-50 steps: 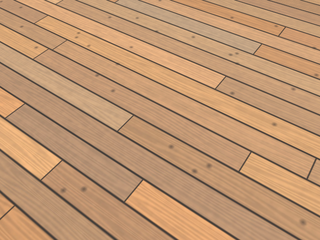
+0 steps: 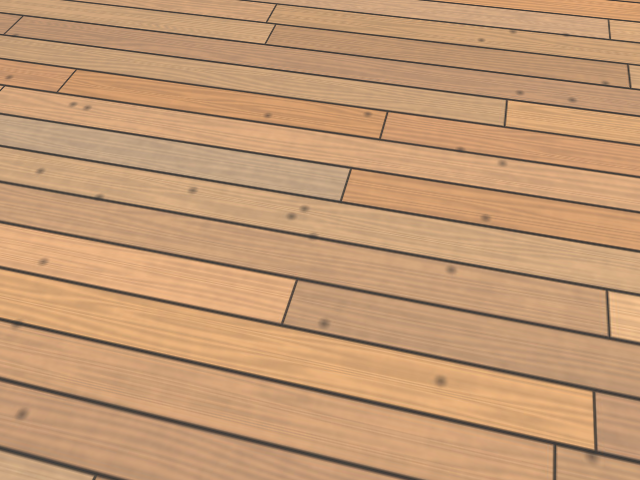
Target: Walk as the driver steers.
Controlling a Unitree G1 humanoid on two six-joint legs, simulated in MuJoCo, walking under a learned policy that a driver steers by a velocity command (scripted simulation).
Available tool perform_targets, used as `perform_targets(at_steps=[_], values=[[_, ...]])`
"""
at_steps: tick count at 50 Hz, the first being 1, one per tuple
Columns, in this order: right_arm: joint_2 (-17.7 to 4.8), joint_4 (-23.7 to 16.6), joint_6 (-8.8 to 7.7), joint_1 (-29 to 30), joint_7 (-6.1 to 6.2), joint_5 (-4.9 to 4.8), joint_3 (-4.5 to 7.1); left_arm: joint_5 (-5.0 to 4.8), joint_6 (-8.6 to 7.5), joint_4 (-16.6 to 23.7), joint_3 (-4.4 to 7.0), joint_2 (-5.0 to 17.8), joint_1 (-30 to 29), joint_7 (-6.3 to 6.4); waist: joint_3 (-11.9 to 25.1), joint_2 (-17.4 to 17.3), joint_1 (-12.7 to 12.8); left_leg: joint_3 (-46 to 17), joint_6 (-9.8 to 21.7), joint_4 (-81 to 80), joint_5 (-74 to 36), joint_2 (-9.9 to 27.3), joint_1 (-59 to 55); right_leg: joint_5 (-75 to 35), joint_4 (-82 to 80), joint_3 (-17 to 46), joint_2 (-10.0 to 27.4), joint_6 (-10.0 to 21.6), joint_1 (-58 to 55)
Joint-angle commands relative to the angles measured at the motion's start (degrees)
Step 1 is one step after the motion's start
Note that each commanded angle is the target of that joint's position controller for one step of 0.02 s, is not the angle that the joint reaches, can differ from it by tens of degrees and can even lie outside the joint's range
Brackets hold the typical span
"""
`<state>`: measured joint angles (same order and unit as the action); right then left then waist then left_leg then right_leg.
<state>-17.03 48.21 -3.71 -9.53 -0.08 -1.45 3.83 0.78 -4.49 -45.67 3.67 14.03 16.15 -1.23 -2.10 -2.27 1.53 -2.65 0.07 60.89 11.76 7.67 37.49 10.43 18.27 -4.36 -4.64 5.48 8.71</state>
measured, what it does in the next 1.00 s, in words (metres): walks ahead, turning left: left foot, then right foot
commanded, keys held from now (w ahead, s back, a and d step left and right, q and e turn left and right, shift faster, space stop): w+q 1.00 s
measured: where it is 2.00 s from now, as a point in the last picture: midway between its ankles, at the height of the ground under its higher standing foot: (188, 319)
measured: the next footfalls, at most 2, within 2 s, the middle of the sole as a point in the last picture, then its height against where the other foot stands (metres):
left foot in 0.32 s outside the picture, level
right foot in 0.76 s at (338, 393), level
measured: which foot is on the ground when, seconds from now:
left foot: up 0.00-0.30, down 0.32-0.78, up 0.80-1.00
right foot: down 0.00-0.30, up 0.32-0.74, down 0.76-1.00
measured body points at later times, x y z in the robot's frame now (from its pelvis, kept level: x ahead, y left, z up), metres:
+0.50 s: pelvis +0.30 +0.08 -0.01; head +0.33 +0.09 +0.44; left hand +0.37 +0.37 -0.11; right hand +0.46 -0.17 -0.12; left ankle +0.30 +0.14 -0.74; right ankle +0.33 -0.09 -0.67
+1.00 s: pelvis +0.58 +0.11 +0.00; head +0.60 +0.12 +0.45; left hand +0.49 +0.38 -0.11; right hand +0.86 -0.04 -0.10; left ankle +0.53 +0.25 -0.66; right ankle +0.63 +0.01 -0.74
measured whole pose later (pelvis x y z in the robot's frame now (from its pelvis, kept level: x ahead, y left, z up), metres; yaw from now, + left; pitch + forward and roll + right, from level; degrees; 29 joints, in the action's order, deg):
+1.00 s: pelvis +0.58 +0.11 +0.00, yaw +34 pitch +1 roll -2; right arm -18.2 38.2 -0.6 -13.5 -0.1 -1.4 4.7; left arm 0.5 -5.6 -45.1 3.6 14.8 16.2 -0.1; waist -1.2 -3.1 2.2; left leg -3.3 0.1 63.9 16.1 3.9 36.5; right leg 11.6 20.8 -5.4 -0.9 1.5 10.4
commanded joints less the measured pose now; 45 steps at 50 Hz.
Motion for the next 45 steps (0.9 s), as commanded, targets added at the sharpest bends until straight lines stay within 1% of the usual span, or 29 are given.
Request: perform_targets(at_steps=[1,5,8,10,13,14,15,16,17,18,19,20,21,22,25,27,29,31,33,35,37,38,39,40,41,42,43,44,45], values=[[-3.4,-2.2,0.19,-0.2,0.01,0.12,0.85,0.25,-1.62,2.6,1.97,8.3,-1.6,0.91,0.8,4.2,-0.8,-3.0,-0.6,-7.6,-10.6,0.3,2.5,-17.9,-10.7,5.9,15.7,6.4,-1.3],[-1.7,-3.8,-0.48,5.6,-1.16,0.18,0.07,-0.03,-1.64,1.1,1.85,8.8,-0.6,1.58,-1.2,4.6,1.8,0.7,0.1,-20.8,-21.5,-1.9,0.0,-16.4,-12.6,-0.3,14.9,3.3,-3.1],[-0.9,-5.8,-0.57,9.4,-2.16,0.16,-0.48,-0.49,-0.77,-1.0,2.07,9.2,2.3,1.85,-2.9,4.2,3.4,2.0,1.3,-25.8,-19.9,-2.8,3.2,-20.8,-10.9,-2.2,17.1,3.0,-10.7],[-0.9,-7.3,-0.67,10.9,-3.08,0.21,-0.56,-0.79,0.35,-1.7,2.28,9.5,3.0,2.11,-3.1,4.4,3.4,3.7,2.4,-27.4,-15.0,-3.8,5.1,-27.6,-7.7,-3.0,18.8,2.8,-16.1],[-3.2,-8.3,-0.28,7.7,-3.93,0.22,0.54,-1.08,1.89,-1.2,2.81,11.7,1.3,3.19,1.1,7.9,-0.1,8.6,5.4,-26.8,-5.3,-8.4,-2.2,-54.8,2.9,-5.1,19.7,1.2,-19.6],[-5.0,-7.6,-0.02,2.9,-3.88,0.16,1.47,-1.0,2.41,-0.9,2.91,12.4,0.6,3.59,4.1,8.9,-2.9,9.6,6.8,-26.3,-2.7,-10.3,-8.4,-61.2,10.0,-5.6,19.4,0.5,-18.8],[-7.9,-5.9,0.07,-5.4,-3.36,0.09,3.01,-1.18,2.69,-0.5,2.85,12.7,-0.8,3.9,8.3,7.9,-7.8,9.0,8.9,-29.7,-5.2,-12.1,-20.7,-59.8,21.3,-6.7,17.8,-1.0,-14.0],[-12.3,-4.5,0.6,-14.4,-2.19,0.31,4.63,-0.68,2.09,0.5,2.26,11.8,-0.9,4.06,14.0,2.1,-11.7,-2.9,12.6,-31.8,-5.9,-5.2,-38.4,-41.9,38.6,-6.7,15.1,-3.2,-0.6],[-16.0,-4.6,0.29,-13.9,-1.87,-0.15,5.18,0.83,0.26,2.6,-0.55,2.6,5.7,2.41,19.0,-11.8,-4.6,-34.8,24.3,-35.0,1.1,9.3,-59.0,18.9,58.7,-0.9,1.7,-7.0,26.9],[-11.7,-5.2,0.03,-15.6,-1.76,0.19,3.89,-1.36,-2.35,3.1,-0.08,6.9,0.1,1.24,23.5,-5.9,-8.8,-43.3,25.0,-41.6,5.6,10.6,-62.9,22.8,64.6,10.7,1.6,-5.8,34.4],[-9.1,-5.5,-0.26,-13.2,-1.53,0.45,3.29,-3.36,-3.8,5.1,0.49,9.4,-5.4,0.6,15.4,-3.4,-9.4,-34.4,21.9,-43.1,2.7,9.0,-57.5,17.6,62.2,11.3,5.0,-4.3,38.6],[-7.7,-6.3,-0.48,-9.3,-1.53,0.24,2.86,-2.84,-4.48,5.4,0.32,9.0,-6.7,0.78,10.3,2.0,-6.8,-28.0,19.9,-43.5,-2.4,6.6,-48.5,13.1,56.5,10.7,7.6,-3.9,36.7],[-5.9,-7.2,-0.47,-5.6,-1.47,0.22,2.32,-1.22,-4.41,5.1,0.78,9.3,-7.2,1.17,6.3,3.9,-4.4,-23.3,18.7,-44.6,-8.4,4.4,-40.2,11.2,51.3,9.9,9.0,-4.6,33.4],[-5.0,-8.2,-0.5,-3.8,-1.17,0.97,1.84,-0.56,-3.77,5.1,1.17,9.6,-6.0,1.26,5.3,2.6,-2.3,-20.8,18.7,-46.0,-12.8,3.2,-34.6,9.8,49.2,10.1,10.0,-5.4,29.3],[-6.7,-9.2,-0.46,-2.8,-0.36,0.83,2.21,-0.02,-1.8,5.8,0.87,7.7,-4.7,1.56,3.3,1.0,-0.3,-15.8,18.5,-48.4,-18.5,1.1,-25.3,7.6,40.2,8.0,10.5,-8.4,25.7],[-8.6,-9.1,-0.25,-3.8,0.37,0.55,2.82,0.19,-1.36,7.3,0.13,6.0,-8.9,1.72,2.1,0.1,-1.4,-11.9,16.6,-48.6,-18.2,-1.6,-20.9,-0.1,30.7,6.5,9.3,-9.8,23.6],[-9.0,-8.9,0.27,-5.4,0.8,0.19,3.03,0.06,-1.52,8.4,-0.41,4.9,-13.2,1.46,2.2,-1.3,-3.6,-9.6,14.1,-47.3,-14.6,-4.3,-19.0,-9.8,20.9,5.9,7.1,-10.2,19.8],[-9.0,-8.3,0.79,-8.2,0.9,0.12,3.05,-0.71,-1.79,9.4,-0.33,5.4,-16.3,1.09,2.9,-2.2,-5.5,-11.3,12.8,-46.1,-10.6,-4.0,-20.0,-15.2,15.4,6.0,5.1,-10.3,17.4],[-8.4,-7.8,1.19,-9.7,0.96,-0.23,2.95,-1.22,-2.13,10.2,0.12,6.7,-17.7,0.72,3.1,-2.9,-5.7,-14.8,11.9,-43.2,-6.9,-2.6,-23.3,-14.1,12.0,7.7,4.8,-9.6,17.1],[-8.0,-8.0,1.43,-9.8,1.15,-0.09,2.92,-1.37,-2.66,10.3,0.87,8.5,-16.7,0.34,3.4,-4.0,-4.6,-18.9,11.0,-39.4,-4.8,-0.9,-26.8,-10.2,10.3,8.9,4.9,-8.1,16.0],[-7.0,-8.7,1.56,-8.4,1.14,0.26,2.61,-1.27,-3.27,8.8,1.86,9.9,-10.6,0.39,4.8,-4.9,-0.7,-20.1,9.1,-33.8,-6.3,-1.9,-26.8,-7.6,7.6,7.9,4.9,-5.5,8.2],[-4.3,-9.4,1.32,-8.2,0.93,0.64,1.63,-0.37,-3.62,7.9,2.7,11.9,-4.3,0.74,9.8,-3.1,2.4,-17.3,7.2,-24.0,-6.3,-4.8,-23.6,-6.2,8.2,11.1,9.2,-2.8,-2.5],[-0.6,-10.7,0.93,-12.5,0.89,0.53,0.49,0.86,-3.54,7.2,3.75,16.4,3.3,1.16,18.4,7.7,2.9,-10.1,3.4,-5.4,6.2,-11.6,-9.7,0.4,7.1,28.1,21.7,3.5,-22.0],[-1.7,-11.9,0.53,-16.2,0.83,-0.59,0.07,-0.06,-2.65,5.2,4.17,17.1,6.8,0.67,21.9,23.3,1.7,-6.5,1.7,8.6,23.3,-12.3,4.3,15.9,0.6,51.0,29.8,9.3,-28.8],[-7.1,-10.8,0.69,-13.8,0.85,-0.95,1.32,-0.79,-2.38,6.6,2.79,11.8,3.8,0.73,14.7,14.9,2.8,-8.1,1.2,14.4,19.1,-8.6,8.9,24.7,-1.5,47.6,28.1,7.6,-23.6],[-8.5,-11.7,1.05,-8.5,0.78,-0.42,1.73,-0.7,-1.81,7.0,2.13,9.7,1.3,1.03,8.7,9.9,3.4,-5.8,1.0,15.4,14.5,-6.8,9.4,20.7,-1.6,38.1,25.8,5.4,-16.6],[-7.8,-12.4,1.22,-6.0,0.71,0.24,1.79,-0.21,-1.49,6.9,1.66,8.8,-1.3,1.08,4.9,7.0,2.3,-4.9,0.9,13.4,10.8,-5.0,7.6,13.1,-2.7,31.3,23.3,4.6,-9.8],[-7.1,-12.7,1.41,-5.2,0.52,0.45,2.03,0.02,-1.41,6.5,1.18,7.4,-3.0,1.19,2.9,7.4,1.1,-5.0,0.9,10.8,8.5,-3.4,5.9,7.4,-3.9,26.1,21.3,4.1,-5.6],[-6.1,-12.8,1.73,-5.9,0.21,0.02,1.98,0.13,-1.52,6.2,0.99,6.9,-3.8,1.26,2.0,8.8,0.0,-4.5,0.9,9.2,7.3,-2.2,3.5,4.1,-5.3,22.1,19.9,3.7,-2.5]])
